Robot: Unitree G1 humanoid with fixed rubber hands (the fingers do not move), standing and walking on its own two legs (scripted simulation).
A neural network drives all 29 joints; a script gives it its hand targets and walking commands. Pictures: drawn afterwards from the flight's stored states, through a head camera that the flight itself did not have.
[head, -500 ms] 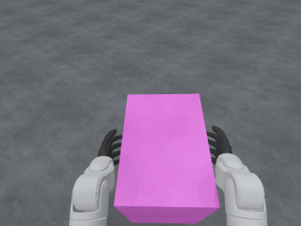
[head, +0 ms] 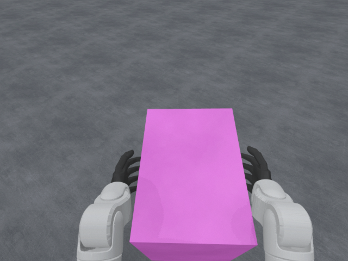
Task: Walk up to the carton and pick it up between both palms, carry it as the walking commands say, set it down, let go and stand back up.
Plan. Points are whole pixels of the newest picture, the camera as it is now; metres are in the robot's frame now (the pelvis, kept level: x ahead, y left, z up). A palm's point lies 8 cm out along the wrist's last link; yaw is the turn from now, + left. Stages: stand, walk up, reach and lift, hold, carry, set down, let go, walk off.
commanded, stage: hold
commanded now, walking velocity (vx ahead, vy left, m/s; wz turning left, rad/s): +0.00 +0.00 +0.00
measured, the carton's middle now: (189, 189) +0.28 -0.01 +0.03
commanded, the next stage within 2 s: set down in 0.28 s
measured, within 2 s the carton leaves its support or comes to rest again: neither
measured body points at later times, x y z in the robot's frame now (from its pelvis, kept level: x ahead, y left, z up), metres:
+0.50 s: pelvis -0.05 +0.00 +0.00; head -0.09 -0.01 +0.45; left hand +0.25 +0.15 +0.03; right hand +0.26 -0.13 +0.04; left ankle +0.00 +0.12 -0.74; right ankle -0.02 -0.12 -0.74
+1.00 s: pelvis -0.07 +0.01 -0.02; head -0.01 +0.01 +0.42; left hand +0.27 +0.14 -0.05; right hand +0.29 -0.14 -0.04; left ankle +0.00 +0.12 -0.74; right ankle -0.02 -0.12 -0.74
